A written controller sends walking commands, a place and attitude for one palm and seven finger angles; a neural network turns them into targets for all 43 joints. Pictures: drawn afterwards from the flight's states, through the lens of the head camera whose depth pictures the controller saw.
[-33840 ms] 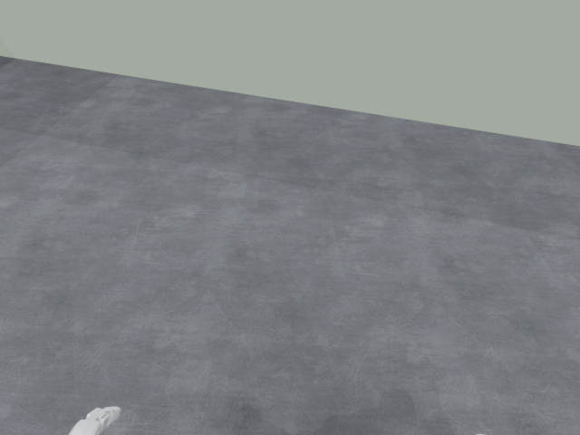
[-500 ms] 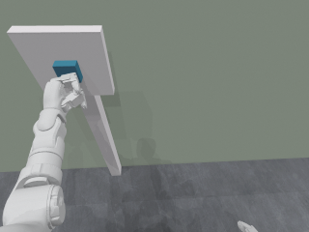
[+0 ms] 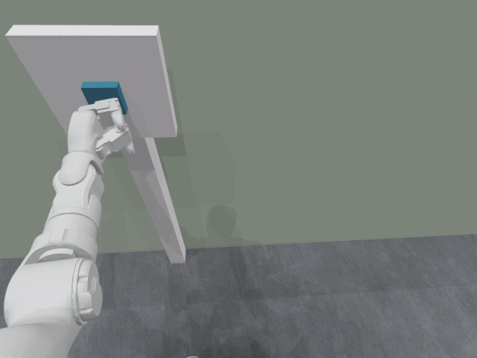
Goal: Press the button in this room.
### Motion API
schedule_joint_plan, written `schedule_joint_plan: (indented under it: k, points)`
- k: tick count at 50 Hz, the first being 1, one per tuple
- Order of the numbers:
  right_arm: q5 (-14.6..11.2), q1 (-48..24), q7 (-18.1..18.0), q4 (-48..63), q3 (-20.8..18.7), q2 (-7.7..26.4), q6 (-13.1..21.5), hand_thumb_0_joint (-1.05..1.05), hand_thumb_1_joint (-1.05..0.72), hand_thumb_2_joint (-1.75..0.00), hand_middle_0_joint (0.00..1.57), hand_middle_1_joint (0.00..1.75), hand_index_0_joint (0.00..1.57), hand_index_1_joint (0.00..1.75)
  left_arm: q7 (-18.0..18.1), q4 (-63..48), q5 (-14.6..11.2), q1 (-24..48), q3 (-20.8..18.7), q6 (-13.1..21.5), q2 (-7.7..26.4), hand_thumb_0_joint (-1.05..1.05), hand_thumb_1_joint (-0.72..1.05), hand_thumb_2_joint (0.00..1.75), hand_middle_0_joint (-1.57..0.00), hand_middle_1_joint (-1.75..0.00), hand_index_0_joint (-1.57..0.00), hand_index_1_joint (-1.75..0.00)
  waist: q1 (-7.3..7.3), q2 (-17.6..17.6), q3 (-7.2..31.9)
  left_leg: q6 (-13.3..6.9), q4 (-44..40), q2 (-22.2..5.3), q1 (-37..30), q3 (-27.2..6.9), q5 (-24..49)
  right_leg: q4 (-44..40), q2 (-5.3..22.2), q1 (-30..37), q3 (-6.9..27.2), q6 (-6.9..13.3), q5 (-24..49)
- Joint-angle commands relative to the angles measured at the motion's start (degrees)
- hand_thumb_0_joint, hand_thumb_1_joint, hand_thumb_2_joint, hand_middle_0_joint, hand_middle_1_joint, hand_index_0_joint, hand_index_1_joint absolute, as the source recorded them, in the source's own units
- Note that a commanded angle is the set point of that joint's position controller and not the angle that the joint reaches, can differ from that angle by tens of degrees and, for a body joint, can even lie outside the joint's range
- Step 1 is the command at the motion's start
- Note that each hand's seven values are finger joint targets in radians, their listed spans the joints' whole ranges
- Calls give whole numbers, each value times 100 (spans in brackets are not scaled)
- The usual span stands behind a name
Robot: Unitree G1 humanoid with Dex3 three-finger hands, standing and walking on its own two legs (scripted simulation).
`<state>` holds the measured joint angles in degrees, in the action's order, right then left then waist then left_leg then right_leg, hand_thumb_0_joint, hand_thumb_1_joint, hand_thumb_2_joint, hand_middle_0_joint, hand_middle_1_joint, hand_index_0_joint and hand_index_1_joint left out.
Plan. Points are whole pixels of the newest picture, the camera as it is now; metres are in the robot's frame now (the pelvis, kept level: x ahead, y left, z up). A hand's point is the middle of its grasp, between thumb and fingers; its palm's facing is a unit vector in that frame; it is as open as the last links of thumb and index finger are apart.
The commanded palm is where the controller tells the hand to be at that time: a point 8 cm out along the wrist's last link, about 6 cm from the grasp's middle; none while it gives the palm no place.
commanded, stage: press the button with the knuckle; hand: left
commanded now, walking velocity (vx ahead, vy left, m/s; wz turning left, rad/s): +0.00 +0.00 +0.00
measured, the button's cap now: (106, 96) +0.52 +0.22 +0.15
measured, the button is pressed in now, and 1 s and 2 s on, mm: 7 0 0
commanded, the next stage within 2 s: hold the button down briefly in 0.22 s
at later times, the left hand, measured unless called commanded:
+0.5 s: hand (125, 130) +0.47 +0.19 +0.11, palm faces +0.07 -1.00 +0.00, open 2.9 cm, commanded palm +0.48 +0.23 +0.12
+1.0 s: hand (126, 137) +0.45 +0.19 +0.11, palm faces +0.09 -1.00 +0.00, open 3.0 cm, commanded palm +0.42 +0.22 +0.12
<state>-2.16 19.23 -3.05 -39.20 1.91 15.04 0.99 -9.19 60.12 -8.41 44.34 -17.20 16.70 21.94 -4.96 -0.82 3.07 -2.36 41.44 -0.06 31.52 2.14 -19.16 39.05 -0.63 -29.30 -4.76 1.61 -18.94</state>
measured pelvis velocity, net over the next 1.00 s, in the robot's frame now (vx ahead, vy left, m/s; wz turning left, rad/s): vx -0.01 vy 0.00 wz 0.00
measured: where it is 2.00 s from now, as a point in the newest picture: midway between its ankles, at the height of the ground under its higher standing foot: outside the picture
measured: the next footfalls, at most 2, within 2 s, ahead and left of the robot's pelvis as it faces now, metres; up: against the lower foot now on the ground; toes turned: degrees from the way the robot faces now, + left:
none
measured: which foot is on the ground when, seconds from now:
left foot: down 0.00-1.00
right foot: down 0.00-1.00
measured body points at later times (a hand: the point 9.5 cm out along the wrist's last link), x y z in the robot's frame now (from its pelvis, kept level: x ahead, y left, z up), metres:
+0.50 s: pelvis -0.02 -0.01 -0.01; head +0.05 +0.01 +0.43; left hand +0.46 +0.24 +0.12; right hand -0.02 -0.28 -0.12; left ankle +0.01 +0.09 -0.72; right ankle +0.00 -0.10 -0.72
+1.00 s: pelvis -0.01 +0.00 -0.01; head +0.04 +0.00 +0.44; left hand +0.44 +0.24 +0.11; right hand +0.03 -0.27 -0.12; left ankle +0.01 +0.09 -0.72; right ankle +0.00 -0.10 -0.72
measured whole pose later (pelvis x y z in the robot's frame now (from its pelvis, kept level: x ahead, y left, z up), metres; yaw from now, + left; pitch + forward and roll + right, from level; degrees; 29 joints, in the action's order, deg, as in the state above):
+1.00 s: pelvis -0.01 +0.00 -0.01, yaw +0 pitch +11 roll -2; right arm -1.8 21.8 -2.2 -39.2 1.9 15.7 3.3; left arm -8.4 62.6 -9.0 45.8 -17.7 18.6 23.2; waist -5.8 -1.5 4.1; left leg -2.1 44.3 -0.6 36.0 1.7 -19.0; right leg 41.7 -1.1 -33.6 -5.1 2.1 -18.8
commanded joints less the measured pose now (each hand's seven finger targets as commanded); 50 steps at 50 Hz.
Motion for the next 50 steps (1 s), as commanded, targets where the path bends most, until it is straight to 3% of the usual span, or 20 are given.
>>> schedule_joint_plan:
  k: [1, 3, 8, 9, 10, 11, 13, 14, 17, 18, 21, 25, 26, 32, 34, 38, 41, 46, 48, 50]
  points:
    - [-12, 492, -61, 376, -305, 970, 201, 0, -90, -90, 20, 30, 20, 30, 98, -938, -4, 3584, -24, 452, 1280, 0, 90, 90, -130, -150, -130, -150, -433, -324, 1714, 62, -502, -118, -1373, -588, 692, -510, -67, -231, 407, -32, 655]
    - [7, 534, -54, 356, -305, 981, 232, 0, -90, -90, 20, 30, 20, 30, 118, -944, -13, 3845, 16, 518, 1249, 0, 90, 90, -130, -150, -130, -150, -506, -291, 1790, 47, -483, -113, -1352, -601, 565, -505, -68, -277, 418, -46, 561]
    - [15, 660, -74, 287, -291, 1069, 282, 0, -90, -90, 20, 30, 20, 30, 110, -631, -9, 4117, -222, 566, 1702, 0, 90, 90, -130, -150, -130, -150, -578, -54, 1895, 15, -441, -109, -1019, -603, 287, -506, -73, -185, 472, -77, 390]
    - [9, 670, -67, 303, -290, 1057, 294, 0, -90, -90, 20, 30, 20, 30, 99, -684, 7, 4196, -168, 584, 1664, 0, 90, 90, -130, -150, -130, -150, -577, -278, 2042, 22, -436, -99, -1076, -563, 263, -501, -67, -192, 496, -91, 364]
    - [6, 674, -68, 278, -286, 1053, 307, 0, -90, -90, 20, 30, 20, 30, 86, -628, -2, 4221, -158, 583, 1659, 0, 90, 90, -130, -150, -130, -150, -595, -275, 2009, 17, -420, -99, -1062, -568, 251, -515, -70, -205, 502, -88, 367]
    - [10, 711, -73, 274, -285, 1077, 308, 0, -90, -90, 20, 30, 20, 30, 76, -560, 23, 4214, -267, 588, 1843, 0, 90, 90, -130, -150, -130, -150, -563, -339, 2013, 24, -403, -98, -980, -570, 216, -495, -69, -207, 507, -80, 334]
    - [10, 754, -77, 256, -261, 1091, 311, 0, -90, -90, 20, 30, 20, 30, 57, -483, 28, 4377, -159, 580, 1805, 0, 90, 90, -130, -150, -130, -150, -664, -343, 1833, 17, -422, -104, -867, -614, 52, -506, -70, -319, 493, -77, 222]
    - [2, 751, -79, 261, -271, 1090, 323, 0, -90, -90, 20, 30, 20, 30, 50, -515, 49, 4405, -115, 594, 1788, 0, 90, 90, -130, -150, -130, -150, -675, -501, 1875, 21, -416, -116, -929, -579, 25, -517, -70, -394, 507, -89, 184]
    - [6, 801, -94, 257, -262, 1135, 365, 0, -90, -90, 20, 30, 20, 30, 60, -443, 4, 4451, -214, 575, 1952, 0, 90, 90, -130, -150, -130, -150, -684, -378, 1853, 16, -434, -119, -749, -609, -197, -519, -70, -374, 515, -100, 27]
    - [13, 820, -86, 272, -256, 1120, 375, 0, -90, -90, 20, 30, 20, 30, 40, -413, -14, 4464, -109, 567, 1780, 0, 90, 90, -130, -150, -130, -150, -708, -417, 1888, 14, -433, -111, -813, -622, -147, -504, -80, -400, 495, -86, 62]
    - [3, 852, -92, 236, -257, 1141, 410, 0, -90, -90, 20, 30, 20, 30, 13, -333, -47, 4468, -99, 518, 1799, 0, 90, 90, -130, -150, -130, -150, -734, -447, 1845, 18, -429, -128, -747, -605, -349, -530, -75, -489, 506, -106, -87]
    - [2, 895, -111, 256, -246, 1172, 442, 0, -90, -90, 20, 30, 20, 30, 24, -323, -25, 4490, -359, 497, 2218, 0, 90, 90, -130, -150, -130, -150, -689, -282, 1919, -19, -383, -110, -403, -537, -470, -558, -56, -225, 602, -135, -199]
    - [-15, 869, -114, 260, -241, 1152, 458, 0, -90, -90, 20, 30, 20, 30, 6, -346, -19, 4518, -205, 497, 2101, 0, 90, 90, -130, -150, -130, -150, -747, -335, 1842, -24, -385, -115, -383, -516, -486, -574, -46, -250, 613, -147, -210]
    - [3, 894, -85, 253, -257, 1159, 519, 0, -90, -90, 20, 30, 20, 30, 18, -377, -50, 4474, -104, 492, 1868, 0, 90, 90, -130, -150, -130, -150, -747, -545, 1864, 10, -390, -137, -655, -609, -500, -496, -67, -570, 516, -107, -213]
    - [26, 924, -74, 267, -271, 1160, 512, 0, -90, -90, 20, 30, 20, 30, 38, -432, -42, 4461, -321, 512, 2077, 0, 90, 90, -130, -150, -130, -150, -678, -469, 2080, 8, -339, -119, -634, -575, -247, -466, -62, -346, 531, -106, -45]
    - [37, 874, -22, 316, -290, 1092, 493, 0, -90, -90, 20, 30, 20, 30, 20, -624, -34, 4317, -151, 558, 1716, 0, 90, 90, -130, -150, -130, -150, -632, -502, 2101, 17, -335, -119, -839, -605, -49, -421, -74, -402, 465, -79, 87]
    - [51, 803, 24, 415, -331, 1076, 466, 0, -90, -90, 20, 30, 20, 30, 45, -802, -52, 3772, -210, 600, 1579, 0, 90, 90, -130, -150, -130, -150, -444, -529, 2248, 39, -347, -124, -1080, -609, 170, -389, -96, -367, 416, -53, 208]
    - [5, 633, 38, 486, -340, 1012, 433, 0, -90, -90, 20, 30, 20, 30, 66, -1115, -96, 3475, 13, 610, 1196, 0, 90, 90, -130, -150, -130, -150, -400, -438, 1925, 27, -409, -122, -1122, -572, 139, -438, -98, -360, 398, -45, 240]
    - [-7, 591, 26, 547, -348, 1010, 404, 0, -90, -90, 20, 30, 20, 30, 66, -1252, -90, 3156, -105, 608, 1319, 0, 90, 90, -130, -150, -130, -150, -280, -313, 2048, 18, -397, -119, -1144, -544, 361, -413, -100, -110, 411, -26, 418]
    - [-15, 534, 42, 608, -354, 958, 401, 0, -90, -90, 20, 30, 20, 30, 53, -1487, -107, 2867, -8, 605, 1088, 0, 90, 90, -130, -150, -130, -150, -184, -377, 2197, 37, -410, -110, -1379, -533, 709, -367, -107, 2, 375, -8, 707]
